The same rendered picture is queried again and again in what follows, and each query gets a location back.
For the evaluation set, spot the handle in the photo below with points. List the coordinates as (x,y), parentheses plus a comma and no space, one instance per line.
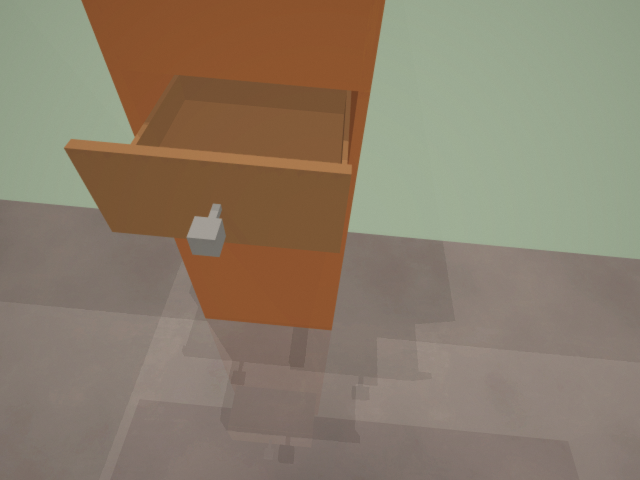
(206,235)

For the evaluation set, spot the drawer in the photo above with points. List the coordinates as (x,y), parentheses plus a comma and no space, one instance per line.
(274,156)

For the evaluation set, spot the cabinet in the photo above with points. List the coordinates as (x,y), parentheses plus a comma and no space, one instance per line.
(313,43)

